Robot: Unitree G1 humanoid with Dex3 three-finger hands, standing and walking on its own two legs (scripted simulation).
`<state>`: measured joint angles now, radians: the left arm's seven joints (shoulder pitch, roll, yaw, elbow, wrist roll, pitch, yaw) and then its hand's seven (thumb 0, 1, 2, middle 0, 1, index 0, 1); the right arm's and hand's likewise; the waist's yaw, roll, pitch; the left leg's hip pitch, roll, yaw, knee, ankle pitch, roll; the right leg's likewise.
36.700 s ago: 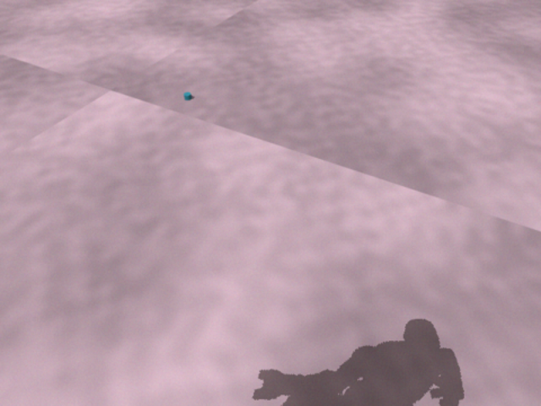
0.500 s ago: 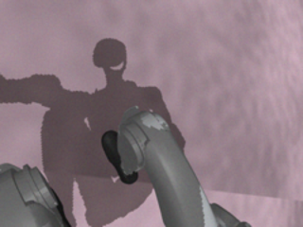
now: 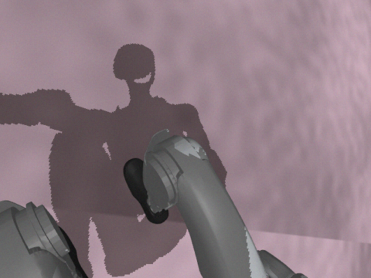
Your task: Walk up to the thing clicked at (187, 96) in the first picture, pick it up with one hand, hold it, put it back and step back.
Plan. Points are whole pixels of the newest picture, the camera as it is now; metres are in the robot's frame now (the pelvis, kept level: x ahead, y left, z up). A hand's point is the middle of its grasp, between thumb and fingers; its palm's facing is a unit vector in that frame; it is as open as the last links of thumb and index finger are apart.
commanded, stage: settle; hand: left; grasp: from above
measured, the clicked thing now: out of the picture +0.52 +0.25 -0.31
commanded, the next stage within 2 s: lift in 1.00 s
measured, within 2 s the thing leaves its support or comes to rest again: leaves its support in 0.36 s
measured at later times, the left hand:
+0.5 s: hand out of the picture +0.50 +0.26 -0.25, palm faces -0.39 -0.14 -0.91, open 6.9 cm
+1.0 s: hand out of the picture +0.49 +0.26 -0.17, palm faces -0.41 -0.10 -0.91, open 6.9 cm
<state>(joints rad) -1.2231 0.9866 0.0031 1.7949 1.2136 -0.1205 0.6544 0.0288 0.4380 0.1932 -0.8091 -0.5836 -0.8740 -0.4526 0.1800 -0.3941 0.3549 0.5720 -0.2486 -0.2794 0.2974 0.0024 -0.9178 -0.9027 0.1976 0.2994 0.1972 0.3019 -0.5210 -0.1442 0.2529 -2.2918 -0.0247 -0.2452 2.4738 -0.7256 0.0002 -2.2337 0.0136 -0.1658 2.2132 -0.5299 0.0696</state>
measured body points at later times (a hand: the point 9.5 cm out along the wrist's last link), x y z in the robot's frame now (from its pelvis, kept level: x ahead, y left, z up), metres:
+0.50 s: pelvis +0.00 +0.00 +0.00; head +0.30 +0.12 +0.32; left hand +0.52 +0.27 -0.20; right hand +0.00 -0.24 -0.03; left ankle +0.06 +0.12 -0.30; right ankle +0.15 -0.12 -0.30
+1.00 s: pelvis +0.01 -0.01 +0.01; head +0.26 +0.08 +0.38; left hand +0.51 +0.26 -0.12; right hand +0.05 -0.27 -0.07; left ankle +0.06 +0.12 -0.30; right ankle +0.15 -0.12 -0.30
